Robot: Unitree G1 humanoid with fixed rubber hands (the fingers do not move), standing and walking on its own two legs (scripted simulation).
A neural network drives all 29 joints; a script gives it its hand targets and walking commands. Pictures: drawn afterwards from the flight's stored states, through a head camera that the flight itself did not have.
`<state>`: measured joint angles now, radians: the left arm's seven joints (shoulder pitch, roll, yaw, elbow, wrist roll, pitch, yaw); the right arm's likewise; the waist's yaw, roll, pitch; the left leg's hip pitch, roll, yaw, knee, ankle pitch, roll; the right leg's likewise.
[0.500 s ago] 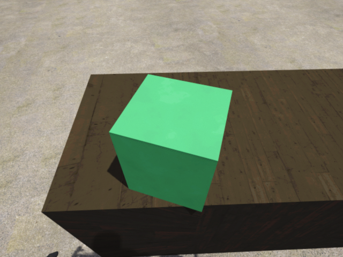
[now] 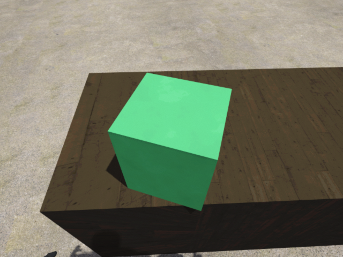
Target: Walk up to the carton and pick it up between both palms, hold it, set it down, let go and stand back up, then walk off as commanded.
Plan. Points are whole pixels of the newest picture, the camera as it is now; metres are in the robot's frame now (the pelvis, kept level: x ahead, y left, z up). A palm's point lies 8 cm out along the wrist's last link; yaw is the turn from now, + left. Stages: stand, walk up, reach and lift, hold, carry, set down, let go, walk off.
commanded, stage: reach and lift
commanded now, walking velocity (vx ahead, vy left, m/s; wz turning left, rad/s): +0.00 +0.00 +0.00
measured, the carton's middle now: (174, 143) +0.39 +0.00 +0.04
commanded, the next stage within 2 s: none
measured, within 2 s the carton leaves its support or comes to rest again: neither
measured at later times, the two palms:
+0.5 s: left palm (57, 256) +0.16 +0.27 -0.07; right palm out of the picture +0.13 -0.28 -0.07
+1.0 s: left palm (52, 254) +0.16 +0.26 -0.04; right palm out of the picture +0.12 -0.24 -0.03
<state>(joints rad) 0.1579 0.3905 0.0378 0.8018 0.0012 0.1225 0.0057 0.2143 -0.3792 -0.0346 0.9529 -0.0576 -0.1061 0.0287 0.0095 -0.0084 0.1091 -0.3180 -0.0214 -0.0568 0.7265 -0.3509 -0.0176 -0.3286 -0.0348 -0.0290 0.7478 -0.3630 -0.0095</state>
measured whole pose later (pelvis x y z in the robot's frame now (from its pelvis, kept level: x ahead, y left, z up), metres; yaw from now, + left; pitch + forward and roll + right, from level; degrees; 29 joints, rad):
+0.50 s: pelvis -0.01 -0.02 +0.01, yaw -1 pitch -7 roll +0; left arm 0.12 0.36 0.08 0.53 0.00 0.33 -0.04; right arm 0.12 -0.22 -0.08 0.82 -0.05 -0.22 -0.06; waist -0.02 -0.04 0.14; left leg -0.23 0.01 -0.05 0.67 -0.32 -0.04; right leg -0.25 0.00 -0.03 0.69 -0.32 -0.01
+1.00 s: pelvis -0.03 -0.01 +0.01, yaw -1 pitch -9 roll -1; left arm 0.17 0.37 0.05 0.45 0.00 0.12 -0.07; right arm 0.27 -0.10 -0.08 0.46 -0.02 -0.12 -0.09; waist -0.01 -0.04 0.13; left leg -0.19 0.04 -0.05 0.59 -0.26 -0.01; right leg -0.16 0.03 -0.03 0.56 -0.26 0.00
